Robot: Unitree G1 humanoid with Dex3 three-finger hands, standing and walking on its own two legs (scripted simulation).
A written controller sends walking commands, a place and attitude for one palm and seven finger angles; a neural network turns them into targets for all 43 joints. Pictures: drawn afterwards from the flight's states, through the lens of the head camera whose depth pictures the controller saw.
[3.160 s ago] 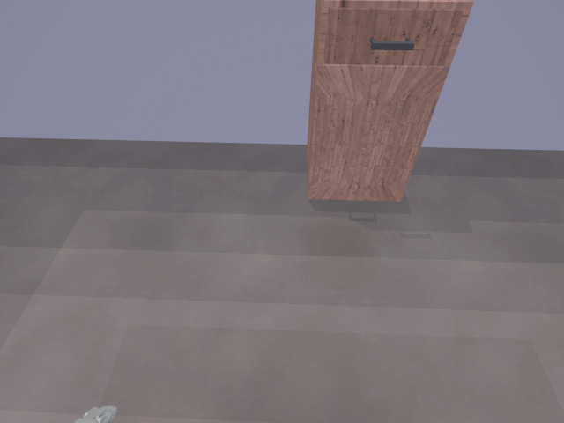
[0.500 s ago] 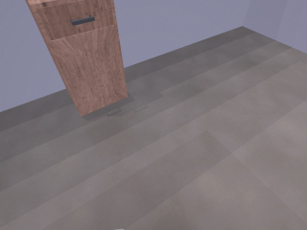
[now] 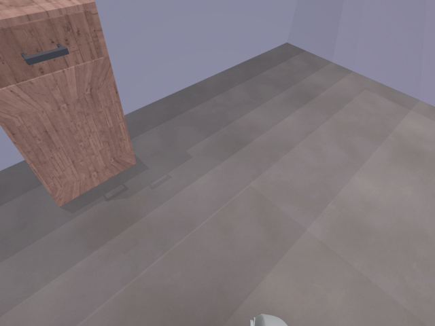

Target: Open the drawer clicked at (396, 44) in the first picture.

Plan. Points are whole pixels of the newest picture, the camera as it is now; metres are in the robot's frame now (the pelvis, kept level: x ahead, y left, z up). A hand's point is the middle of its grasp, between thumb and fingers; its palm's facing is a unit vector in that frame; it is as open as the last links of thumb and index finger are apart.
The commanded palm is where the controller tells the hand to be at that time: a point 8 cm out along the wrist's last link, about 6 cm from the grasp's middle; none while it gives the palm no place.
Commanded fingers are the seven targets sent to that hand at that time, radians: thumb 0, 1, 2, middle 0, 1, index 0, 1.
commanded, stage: walk to a spot facing it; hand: left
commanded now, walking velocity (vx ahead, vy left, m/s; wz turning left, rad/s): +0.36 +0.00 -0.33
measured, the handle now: (44, 53) +0.92 +0.67 +0.01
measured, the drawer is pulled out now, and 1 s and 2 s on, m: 0.00 0.00 0.00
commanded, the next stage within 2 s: turn to face it in 0.94 s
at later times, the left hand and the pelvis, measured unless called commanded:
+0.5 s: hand (176, 264) +0.29 +0.11 -0.17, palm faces -0.05 -0.97 -0.22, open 7.2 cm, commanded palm none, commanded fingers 0.00 0.90 0.90 -0.20 -0.30 -0.20 -0.30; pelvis +0.22 -0.07 +0.00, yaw -6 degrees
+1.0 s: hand (182, 192) +0.51 +0.13 -0.18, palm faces -0.12 -0.98 -0.15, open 7.4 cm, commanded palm none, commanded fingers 0.00 0.90 0.90 -0.20 -0.30 -0.20 -0.30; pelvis +0.45 -0.04 +0.00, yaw -12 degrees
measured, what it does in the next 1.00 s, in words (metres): walks ahead: right foot, then left foot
